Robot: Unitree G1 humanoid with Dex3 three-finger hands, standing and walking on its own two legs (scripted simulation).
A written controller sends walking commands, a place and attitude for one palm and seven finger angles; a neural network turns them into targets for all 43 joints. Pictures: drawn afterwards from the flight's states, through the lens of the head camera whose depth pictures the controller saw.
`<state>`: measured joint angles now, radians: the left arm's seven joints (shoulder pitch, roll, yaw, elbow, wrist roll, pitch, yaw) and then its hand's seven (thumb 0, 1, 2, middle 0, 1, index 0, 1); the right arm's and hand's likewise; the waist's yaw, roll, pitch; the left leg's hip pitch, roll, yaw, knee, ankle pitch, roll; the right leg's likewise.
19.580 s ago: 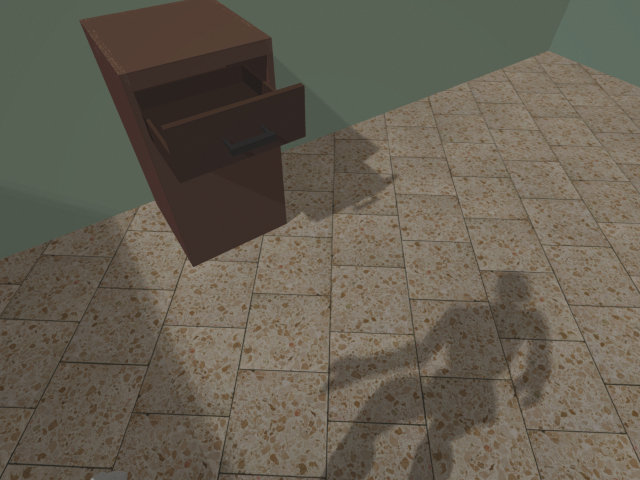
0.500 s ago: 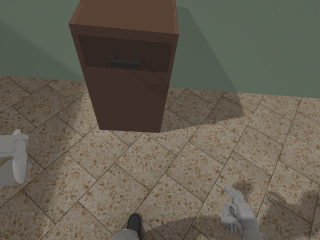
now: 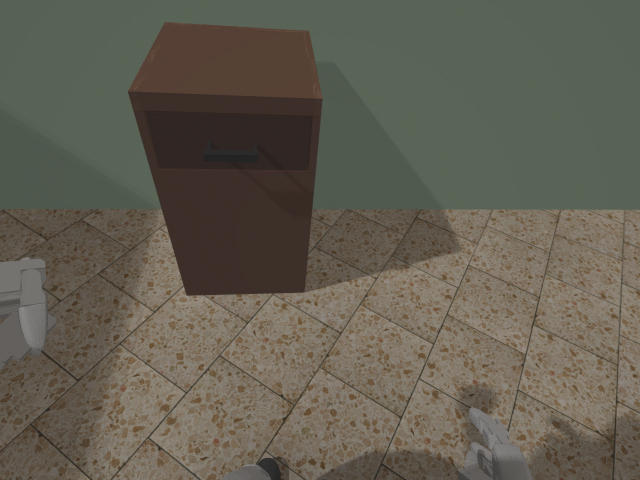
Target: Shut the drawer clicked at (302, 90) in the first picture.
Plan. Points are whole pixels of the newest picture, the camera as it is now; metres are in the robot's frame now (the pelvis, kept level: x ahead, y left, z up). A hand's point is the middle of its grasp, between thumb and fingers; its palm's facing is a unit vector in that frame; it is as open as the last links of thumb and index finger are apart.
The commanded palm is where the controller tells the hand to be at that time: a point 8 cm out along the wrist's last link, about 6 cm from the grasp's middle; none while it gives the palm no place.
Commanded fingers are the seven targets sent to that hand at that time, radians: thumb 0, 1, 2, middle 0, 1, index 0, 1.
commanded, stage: stop stepping back and stand still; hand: left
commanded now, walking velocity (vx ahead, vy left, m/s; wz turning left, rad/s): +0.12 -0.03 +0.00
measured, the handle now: (231, 151) +0.87 +0.20 -0.09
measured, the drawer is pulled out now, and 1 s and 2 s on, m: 0.00 0.00 0.00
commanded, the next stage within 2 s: let the arm hang, fingers relaxed in 0.46 s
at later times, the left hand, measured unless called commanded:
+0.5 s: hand (15, 368) +0.17 +0.24 +0.19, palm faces +0.30 -0.83 -0.47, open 3.3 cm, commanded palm +0.12 +0.29 +0.20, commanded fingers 0.00 0.90 0.90 -1.40 -1.60 -1.40 -1.60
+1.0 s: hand out of the picture -0.05 +0.20 -0.15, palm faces +0.06 -0.97 -0.23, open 3.9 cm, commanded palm none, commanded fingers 0.00 0.90 0.90 -0.48 -0.60 -0.48 -0.60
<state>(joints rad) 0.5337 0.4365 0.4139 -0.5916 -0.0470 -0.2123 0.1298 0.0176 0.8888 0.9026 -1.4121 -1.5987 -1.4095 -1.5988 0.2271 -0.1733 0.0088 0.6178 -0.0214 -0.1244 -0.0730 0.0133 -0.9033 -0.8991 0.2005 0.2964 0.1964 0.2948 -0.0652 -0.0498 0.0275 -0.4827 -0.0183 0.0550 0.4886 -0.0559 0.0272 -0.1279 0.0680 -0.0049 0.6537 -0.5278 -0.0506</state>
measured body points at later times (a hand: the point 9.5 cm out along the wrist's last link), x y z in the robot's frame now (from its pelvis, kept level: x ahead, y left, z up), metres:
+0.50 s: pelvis -0.01 +0.01 +0.02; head +0.00 +0.02 +0.47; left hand +0.15 +0.28 +0.21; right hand +0.15 -0.21 -0.06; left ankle +0.03 +0.13 -0.71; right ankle -0.04 -0.08 -0.72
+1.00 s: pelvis -0.02 +0.01 +0.02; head +0.01 +0.01 +0.47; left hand -0.05 +0.25 -0.13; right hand -0.02 -0.22 -0.14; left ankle +0.03 +0.13 -0.72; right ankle -0.02 -0.09 -0.72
